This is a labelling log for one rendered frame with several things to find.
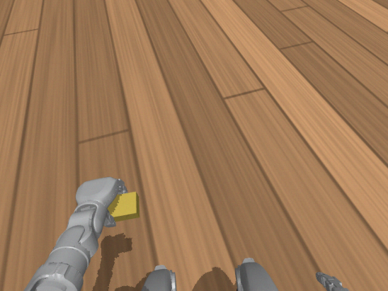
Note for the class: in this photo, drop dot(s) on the left robot hand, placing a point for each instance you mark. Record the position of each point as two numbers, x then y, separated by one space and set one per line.
103 190

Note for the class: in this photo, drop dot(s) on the right robot hand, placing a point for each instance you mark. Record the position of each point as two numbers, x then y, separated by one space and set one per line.
330 283

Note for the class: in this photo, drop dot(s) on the small box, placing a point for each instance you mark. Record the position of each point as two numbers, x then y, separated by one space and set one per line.
125 206

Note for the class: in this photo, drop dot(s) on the left robot arm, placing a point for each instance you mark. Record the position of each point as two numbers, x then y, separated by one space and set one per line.
66 265

